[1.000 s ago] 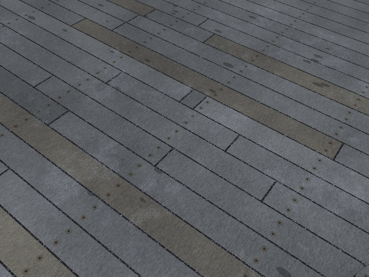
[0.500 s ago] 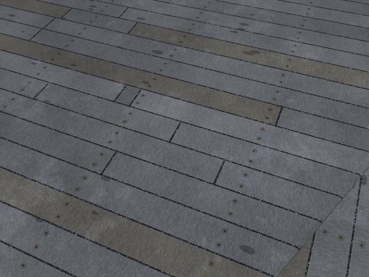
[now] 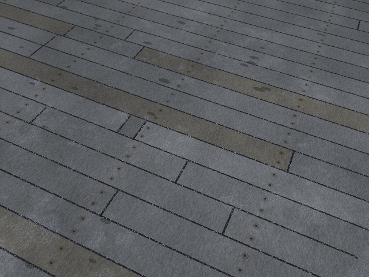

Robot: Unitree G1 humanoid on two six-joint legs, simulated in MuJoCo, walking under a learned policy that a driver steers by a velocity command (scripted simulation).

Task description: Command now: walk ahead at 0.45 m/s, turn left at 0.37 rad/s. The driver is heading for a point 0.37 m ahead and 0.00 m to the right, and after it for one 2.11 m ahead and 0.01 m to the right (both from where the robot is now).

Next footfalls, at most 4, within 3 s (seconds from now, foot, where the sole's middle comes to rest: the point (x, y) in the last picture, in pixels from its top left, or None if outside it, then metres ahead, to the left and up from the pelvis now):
0.46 right None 0.47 -0.07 -0.73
0.92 left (142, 266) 0.52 0.16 -0.73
2.08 left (156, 184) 0.85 0.13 -0.73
2.52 right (213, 167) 0.94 -0.11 -0.73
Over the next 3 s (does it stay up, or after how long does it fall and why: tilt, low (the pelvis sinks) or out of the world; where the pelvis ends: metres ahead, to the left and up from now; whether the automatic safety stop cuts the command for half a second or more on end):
stays up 0.96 0.00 0.04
